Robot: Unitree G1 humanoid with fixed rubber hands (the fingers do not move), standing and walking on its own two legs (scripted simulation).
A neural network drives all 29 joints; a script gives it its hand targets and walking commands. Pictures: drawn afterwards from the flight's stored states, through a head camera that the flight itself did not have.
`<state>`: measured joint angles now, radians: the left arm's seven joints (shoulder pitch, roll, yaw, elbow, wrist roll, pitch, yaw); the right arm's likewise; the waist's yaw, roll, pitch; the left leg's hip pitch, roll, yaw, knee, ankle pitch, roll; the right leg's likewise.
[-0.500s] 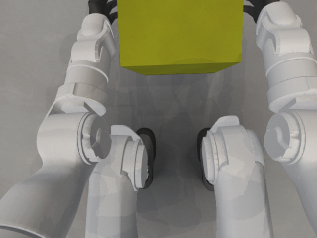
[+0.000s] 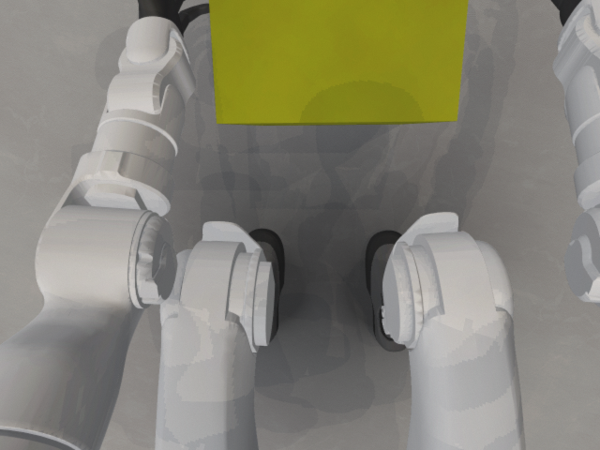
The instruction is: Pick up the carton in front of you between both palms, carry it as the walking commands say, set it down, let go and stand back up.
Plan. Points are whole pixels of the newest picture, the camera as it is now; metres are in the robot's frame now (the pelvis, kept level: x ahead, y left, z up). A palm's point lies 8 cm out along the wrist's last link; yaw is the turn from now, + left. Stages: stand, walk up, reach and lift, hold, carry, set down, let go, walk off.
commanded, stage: set down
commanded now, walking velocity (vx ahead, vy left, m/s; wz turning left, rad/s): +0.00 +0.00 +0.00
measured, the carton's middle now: (333, 33) +0.52 -0.03 -0.24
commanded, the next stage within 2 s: let go in 1.04 s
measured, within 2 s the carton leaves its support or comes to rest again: neither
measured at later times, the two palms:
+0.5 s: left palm out of the picture +0.54 +0.14 -0.01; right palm out of the picture +0.53 -0.25 +0.00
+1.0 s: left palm out of the picture +0.53 +0.15 +0.14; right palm out of the picture +0.53 -0.25 +0.14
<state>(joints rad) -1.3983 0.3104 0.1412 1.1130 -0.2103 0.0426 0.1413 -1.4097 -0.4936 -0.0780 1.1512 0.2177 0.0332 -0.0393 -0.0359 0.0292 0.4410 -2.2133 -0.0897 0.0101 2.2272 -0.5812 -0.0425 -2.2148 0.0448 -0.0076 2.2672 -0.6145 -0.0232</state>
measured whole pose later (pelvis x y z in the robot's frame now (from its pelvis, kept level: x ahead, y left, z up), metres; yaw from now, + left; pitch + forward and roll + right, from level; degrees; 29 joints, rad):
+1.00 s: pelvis +0.04 +0.00 +0.24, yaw -2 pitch +46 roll +2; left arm -1.00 0.15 0.28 0.76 -0.01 0.15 0.11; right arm -1.08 -0.36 -0.29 0.91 0.03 0.13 0.07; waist 0.00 0.01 -0.08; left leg -1.71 -0.06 -0.03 1.31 -0.40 -0.02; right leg -1.72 0.06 0.04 1.34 -0.42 -0.01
